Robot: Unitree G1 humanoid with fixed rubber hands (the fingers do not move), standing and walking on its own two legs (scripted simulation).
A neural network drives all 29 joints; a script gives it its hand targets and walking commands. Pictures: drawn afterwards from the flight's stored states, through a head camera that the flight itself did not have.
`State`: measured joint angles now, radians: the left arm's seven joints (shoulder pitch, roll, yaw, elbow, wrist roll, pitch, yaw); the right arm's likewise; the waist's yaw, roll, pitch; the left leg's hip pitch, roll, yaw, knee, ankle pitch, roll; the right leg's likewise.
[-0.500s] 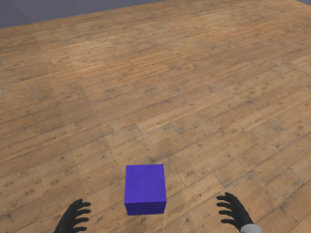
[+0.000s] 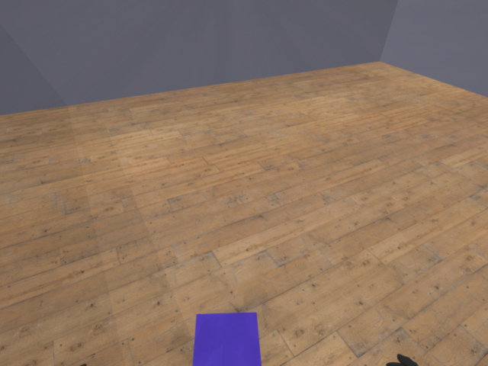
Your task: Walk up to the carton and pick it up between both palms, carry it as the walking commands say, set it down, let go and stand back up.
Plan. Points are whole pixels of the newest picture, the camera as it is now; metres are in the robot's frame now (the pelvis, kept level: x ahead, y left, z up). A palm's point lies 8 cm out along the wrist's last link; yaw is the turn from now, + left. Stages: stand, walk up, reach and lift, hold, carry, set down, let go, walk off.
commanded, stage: stand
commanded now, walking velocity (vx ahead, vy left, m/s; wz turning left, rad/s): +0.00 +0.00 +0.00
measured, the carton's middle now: (226, 359) +0.42 +0.03 -0.64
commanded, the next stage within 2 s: none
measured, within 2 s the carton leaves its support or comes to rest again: neither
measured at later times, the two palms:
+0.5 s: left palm out of the picture +0.03 +0.30 -0.10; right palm out of the picture +0.03 -0.28 -0.10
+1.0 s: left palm out of the picture +0.01 +0.29 -0.11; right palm out of the picture +0.01 -0.29 -0.10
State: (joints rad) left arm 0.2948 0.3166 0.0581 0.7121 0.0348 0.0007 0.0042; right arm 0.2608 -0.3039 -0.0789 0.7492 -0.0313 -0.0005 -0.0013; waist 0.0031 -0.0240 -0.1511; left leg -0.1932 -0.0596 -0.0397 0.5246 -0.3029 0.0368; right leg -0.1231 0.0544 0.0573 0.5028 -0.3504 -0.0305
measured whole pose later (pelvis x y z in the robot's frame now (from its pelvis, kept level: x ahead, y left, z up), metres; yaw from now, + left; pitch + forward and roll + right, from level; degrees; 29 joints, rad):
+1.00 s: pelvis -0.06 +0.01 +0.01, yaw +0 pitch -3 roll +0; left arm 0.25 0.33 0.00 1.00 0.01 -0.04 0.00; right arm 0.19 -0.35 0.00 1.06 -0.01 -0.04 0.00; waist -0.01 -0.01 -0.06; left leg -0.21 -0.07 -0.03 0.42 -0.16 0.05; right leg -0.16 0.04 0.07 0.44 -0.23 -0.01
